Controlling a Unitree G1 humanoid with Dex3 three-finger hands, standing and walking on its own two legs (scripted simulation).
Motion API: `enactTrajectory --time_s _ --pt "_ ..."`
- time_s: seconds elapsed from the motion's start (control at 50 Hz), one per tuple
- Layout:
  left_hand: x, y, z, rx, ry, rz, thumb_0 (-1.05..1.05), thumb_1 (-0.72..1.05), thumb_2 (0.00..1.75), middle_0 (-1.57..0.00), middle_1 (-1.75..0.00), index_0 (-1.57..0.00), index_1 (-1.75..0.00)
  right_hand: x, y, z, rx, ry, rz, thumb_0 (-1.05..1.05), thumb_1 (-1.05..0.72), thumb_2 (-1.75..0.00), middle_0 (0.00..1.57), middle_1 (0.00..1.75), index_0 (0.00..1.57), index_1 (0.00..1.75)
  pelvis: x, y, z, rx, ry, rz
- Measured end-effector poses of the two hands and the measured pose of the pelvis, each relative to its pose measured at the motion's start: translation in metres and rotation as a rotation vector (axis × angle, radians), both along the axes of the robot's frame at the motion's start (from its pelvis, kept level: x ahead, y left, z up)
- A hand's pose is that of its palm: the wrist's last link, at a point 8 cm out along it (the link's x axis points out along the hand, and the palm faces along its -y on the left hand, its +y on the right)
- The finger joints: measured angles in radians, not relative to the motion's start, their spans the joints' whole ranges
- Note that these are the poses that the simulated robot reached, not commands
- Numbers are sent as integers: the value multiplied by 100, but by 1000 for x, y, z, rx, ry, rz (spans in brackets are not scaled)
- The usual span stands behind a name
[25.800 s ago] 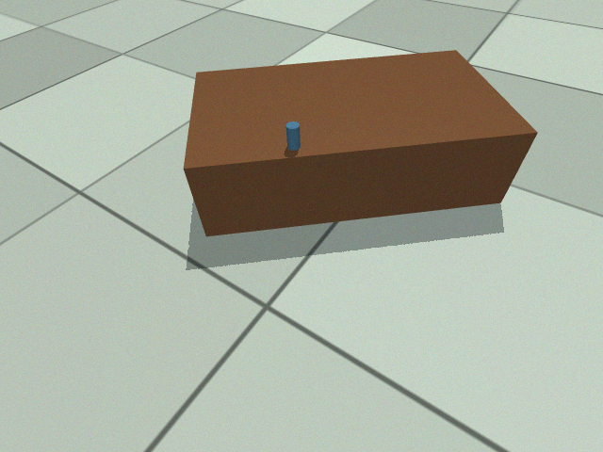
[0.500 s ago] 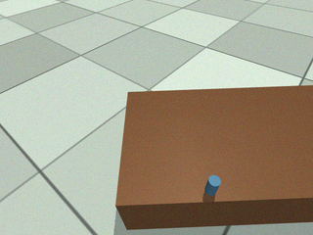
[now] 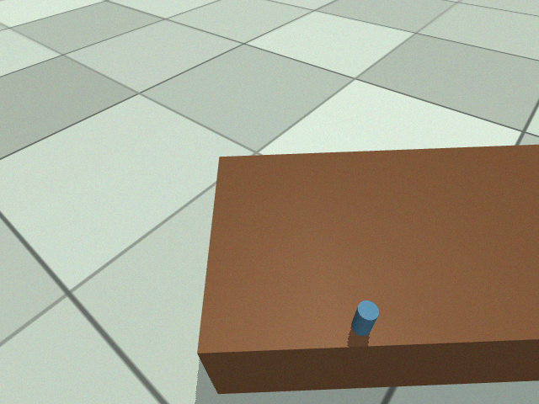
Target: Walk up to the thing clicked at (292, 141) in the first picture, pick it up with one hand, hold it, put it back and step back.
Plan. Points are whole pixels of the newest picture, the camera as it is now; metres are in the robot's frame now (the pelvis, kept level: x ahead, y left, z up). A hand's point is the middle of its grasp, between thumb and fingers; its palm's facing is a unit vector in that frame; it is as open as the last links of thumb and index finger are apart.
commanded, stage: stand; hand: right
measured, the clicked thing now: (364, 318) +0.41 -0.21 -0.34
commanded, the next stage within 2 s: step back in 1.78 s
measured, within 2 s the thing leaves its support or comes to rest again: neither
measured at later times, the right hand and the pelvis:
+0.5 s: hand out of the picture +0.07 -0.25 -0.16, palm faces -0.02 +0.94 -0.34, open 7.3 cm; pelvis +0.00 +0.00 +0.00, yaw +0 degrees
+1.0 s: hand out of the picture +0.08 -0.25 -0.16, palm faces -0.03 +0.94 -0.34, open 7.3 cm; pelvis +0.01 +0.00 +0.00, yaw +0 degrees
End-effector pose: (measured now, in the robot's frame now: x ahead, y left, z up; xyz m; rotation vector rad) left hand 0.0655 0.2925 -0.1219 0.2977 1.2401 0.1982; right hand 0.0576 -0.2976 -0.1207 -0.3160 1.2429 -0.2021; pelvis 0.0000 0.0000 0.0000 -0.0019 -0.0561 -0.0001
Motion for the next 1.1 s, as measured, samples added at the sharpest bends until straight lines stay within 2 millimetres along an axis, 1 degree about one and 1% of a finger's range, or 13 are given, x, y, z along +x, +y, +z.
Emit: enactTrajectory --time_s 0.68,1.1 --pt "4 1 1 4 3 2 0 90 89 -21 -30 -20 -30 10 1 0 6 2 4 0 -91 -90 21 30 21 30 6 0 0 -1 10 5" --pt "14 4 2 6 -8 -1 0 90 89 -21 -30 -20 -30 18 4 0 6 -8 8 0 -91 -90 21 30 21 30 11 3 0 2 9 6"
